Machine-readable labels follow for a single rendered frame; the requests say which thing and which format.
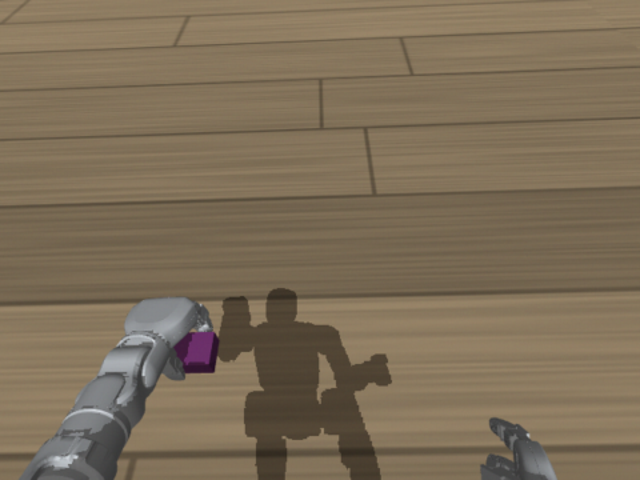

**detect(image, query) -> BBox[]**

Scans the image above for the right robot hand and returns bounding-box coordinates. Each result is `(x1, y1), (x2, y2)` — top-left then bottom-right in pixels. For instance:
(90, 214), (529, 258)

(480, 418), (557, 480)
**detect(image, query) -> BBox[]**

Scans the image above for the left robot hand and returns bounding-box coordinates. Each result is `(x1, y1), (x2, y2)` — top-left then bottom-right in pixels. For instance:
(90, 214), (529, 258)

(124, 297), (213, 381)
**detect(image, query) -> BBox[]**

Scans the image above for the left robot arm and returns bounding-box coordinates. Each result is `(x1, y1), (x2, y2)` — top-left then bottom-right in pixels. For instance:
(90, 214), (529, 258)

(18, 331), (169, 480)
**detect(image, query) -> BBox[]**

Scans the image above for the small box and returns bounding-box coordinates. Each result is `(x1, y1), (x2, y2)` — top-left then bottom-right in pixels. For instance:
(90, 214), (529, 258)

(173, 332), (219, 373)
